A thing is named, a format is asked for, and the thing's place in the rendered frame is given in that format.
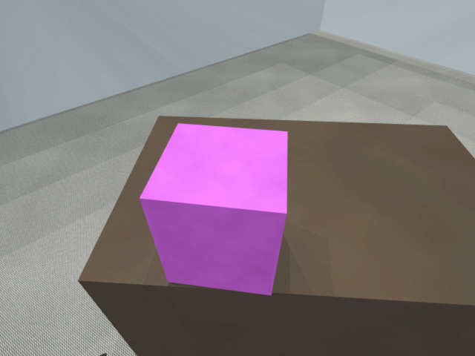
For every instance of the carton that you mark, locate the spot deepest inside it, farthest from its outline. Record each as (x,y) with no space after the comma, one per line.
(216,206)

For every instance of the pedestal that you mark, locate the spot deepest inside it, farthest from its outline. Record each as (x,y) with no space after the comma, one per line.
(377,256)

